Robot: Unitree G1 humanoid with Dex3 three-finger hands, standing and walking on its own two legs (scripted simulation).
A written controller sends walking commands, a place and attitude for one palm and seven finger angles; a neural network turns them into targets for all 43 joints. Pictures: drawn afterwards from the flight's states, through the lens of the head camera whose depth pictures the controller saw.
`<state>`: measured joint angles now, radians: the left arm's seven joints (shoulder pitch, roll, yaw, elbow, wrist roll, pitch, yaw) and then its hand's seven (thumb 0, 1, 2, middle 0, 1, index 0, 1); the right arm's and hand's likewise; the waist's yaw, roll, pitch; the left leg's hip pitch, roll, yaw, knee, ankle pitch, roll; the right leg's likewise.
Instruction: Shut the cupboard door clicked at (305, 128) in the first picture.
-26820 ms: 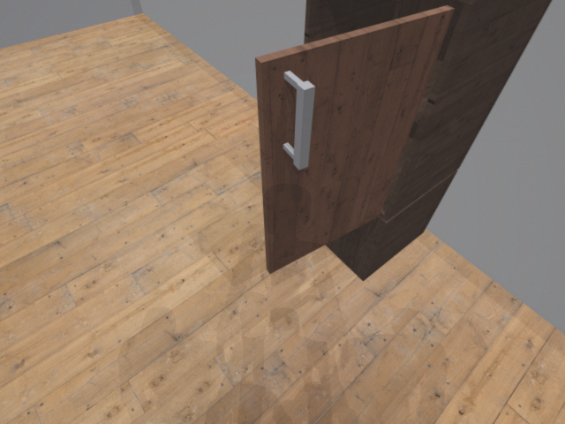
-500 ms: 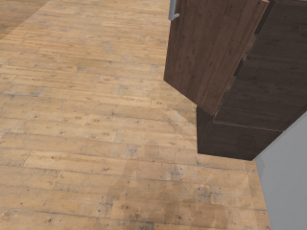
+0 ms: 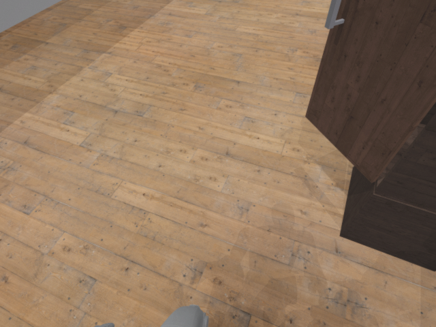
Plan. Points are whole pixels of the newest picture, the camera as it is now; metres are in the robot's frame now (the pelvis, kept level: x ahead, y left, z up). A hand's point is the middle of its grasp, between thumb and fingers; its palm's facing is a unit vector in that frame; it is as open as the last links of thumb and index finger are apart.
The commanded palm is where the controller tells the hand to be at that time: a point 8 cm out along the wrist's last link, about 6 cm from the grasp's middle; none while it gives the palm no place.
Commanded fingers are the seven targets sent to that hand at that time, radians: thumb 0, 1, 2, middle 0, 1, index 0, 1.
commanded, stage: walk to a spot facing it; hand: left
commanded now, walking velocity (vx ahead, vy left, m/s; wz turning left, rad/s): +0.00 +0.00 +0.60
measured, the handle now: out of the picture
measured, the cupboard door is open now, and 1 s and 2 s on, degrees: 49 49 49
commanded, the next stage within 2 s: turn to face it in 1.40 s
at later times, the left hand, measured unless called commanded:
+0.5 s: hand out of the picture +0.05 +0.27 -0.16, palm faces +0.34 -0.91 -0.24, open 7.4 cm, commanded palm none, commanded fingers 0.00 0.90 0.90 -0.20 -0.30 -0.20 -0.30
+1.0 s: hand out of the picture +0.14 +0.22 -0.16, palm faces +0.61 -0.76 -0.21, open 7.3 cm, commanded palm none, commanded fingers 0.00 0.90 0.90 -0.20 -0.30 -0.20 -0.30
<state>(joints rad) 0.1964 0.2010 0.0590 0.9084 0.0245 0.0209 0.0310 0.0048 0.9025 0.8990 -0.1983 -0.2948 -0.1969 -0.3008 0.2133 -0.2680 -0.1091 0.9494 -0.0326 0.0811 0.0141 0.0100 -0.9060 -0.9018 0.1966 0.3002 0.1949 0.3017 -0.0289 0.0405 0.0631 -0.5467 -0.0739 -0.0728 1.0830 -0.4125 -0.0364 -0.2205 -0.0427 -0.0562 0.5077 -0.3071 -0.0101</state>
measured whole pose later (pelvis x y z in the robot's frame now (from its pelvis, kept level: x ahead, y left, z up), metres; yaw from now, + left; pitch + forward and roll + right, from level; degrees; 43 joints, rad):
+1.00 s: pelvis +0.24 +0.06 +0.01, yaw +36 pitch +2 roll +1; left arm 0.32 0.16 0.06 0.98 0.03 -0.08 0.01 0.00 0.92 0.90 -0.20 -0.30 -0.20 -0.30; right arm 0.19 -0.22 -0.08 0.97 -0.03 0.02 0.04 0.01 -0.91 -0.90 0.19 0.30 0.19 0.30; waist -0.01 0.00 0.06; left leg -0.63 0.08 0.05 1.01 -0.22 -0.01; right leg -0.07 -0.08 -0.30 0.34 -0.28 0.00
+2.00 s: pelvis +0.49 +0.33 +0.00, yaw +37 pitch +2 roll +1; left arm 0.23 0.18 0.07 0.97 0.02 0.01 0.01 0.00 0.92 0.90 -0.20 -0.30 -0.20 -0.30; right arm 0.16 -0.18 -0.06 0.96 -0.02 0.03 -0.02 0.01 -0.91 -0.90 0.20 0.30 0.19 0.30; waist 0.00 0.00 0.07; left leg -0.53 0.06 -0.03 0.99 -0.36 -0.07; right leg -0.29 0.07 0.04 0.43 -0.17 -0.07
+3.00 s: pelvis +0.53 +0.41 -0.01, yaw +0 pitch +1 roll +0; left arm 0.21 0.22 0.06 0.89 0.02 0.05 -0.01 0.01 0.90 0.90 -0.20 -0.30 -0.20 -0.30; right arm 0.19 -0.22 -0.04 0.88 -0.01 0.03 -0.01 0.01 -0.91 -0.90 0.20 0.30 0.20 0.30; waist 0.01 -0.02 0.04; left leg -0.33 0.03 0.03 0.59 -0.32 -0.07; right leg -0.32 0.05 0.14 0.55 -0.25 0.01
